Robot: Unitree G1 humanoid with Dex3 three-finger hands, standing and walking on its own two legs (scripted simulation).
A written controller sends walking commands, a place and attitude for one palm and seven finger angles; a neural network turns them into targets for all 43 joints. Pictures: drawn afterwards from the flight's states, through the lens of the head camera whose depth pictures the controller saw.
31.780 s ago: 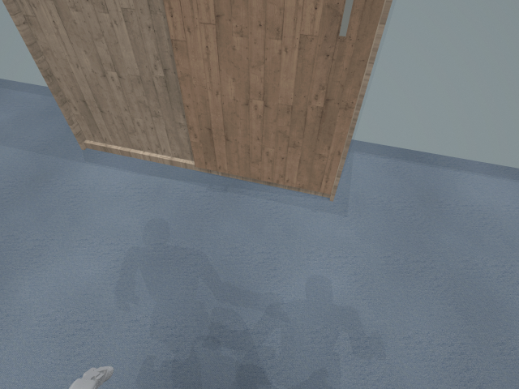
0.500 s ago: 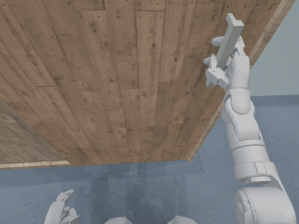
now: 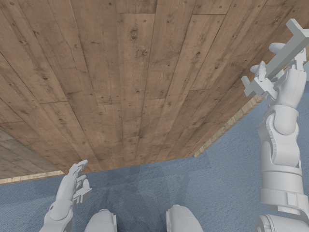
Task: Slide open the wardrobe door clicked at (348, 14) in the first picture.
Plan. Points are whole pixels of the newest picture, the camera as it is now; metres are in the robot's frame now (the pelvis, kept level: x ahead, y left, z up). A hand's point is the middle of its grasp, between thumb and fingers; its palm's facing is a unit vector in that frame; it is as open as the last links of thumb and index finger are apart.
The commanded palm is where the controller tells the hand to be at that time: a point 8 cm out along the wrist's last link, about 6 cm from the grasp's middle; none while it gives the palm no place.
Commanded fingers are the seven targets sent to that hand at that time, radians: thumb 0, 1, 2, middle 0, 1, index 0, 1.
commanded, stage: step sideways, sliding the door along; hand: right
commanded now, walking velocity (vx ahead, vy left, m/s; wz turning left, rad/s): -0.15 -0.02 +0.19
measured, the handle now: (268, 62) +0.44 -0.25 +0.18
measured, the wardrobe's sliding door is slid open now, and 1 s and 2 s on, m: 0.04 0.32 0.54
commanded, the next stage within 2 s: none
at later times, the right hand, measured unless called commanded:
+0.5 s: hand (207, 84) +0.38 -0.10 +0.17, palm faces +0.15 +0.99 +0.00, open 6.5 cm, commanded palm +0.34 -0.08 +0.15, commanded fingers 0.00 -0.90 -0.90 0.45 1.40 0.45 1.40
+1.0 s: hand (132, 93) +0.35 +0.05 +0.16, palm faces -0.04 +1.00 +0.00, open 6.5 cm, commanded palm +0.33 +0.02 +0.15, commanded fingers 0.00 -0.90 -0.90 0.45 1.40 0.45 1.40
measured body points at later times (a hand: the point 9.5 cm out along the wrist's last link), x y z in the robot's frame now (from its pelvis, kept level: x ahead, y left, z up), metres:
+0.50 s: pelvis +0.04 +0.04 +0.03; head +0.13 +0.02 +0.47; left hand +0.26 +0.20 -0.06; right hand +0.36 -0.15 +0.17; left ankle +0.06 +0.19 -0.65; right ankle +0.00 -0.08 -0.72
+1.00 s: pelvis +0.00 +0.12 +0.00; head +0.09 +0.12 +0.44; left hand +0.19 +0.38 -0.08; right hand +0.35 -0.01 +0.17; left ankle +0.11 +0.21 -0.72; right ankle +0.00 +0.01 -0.73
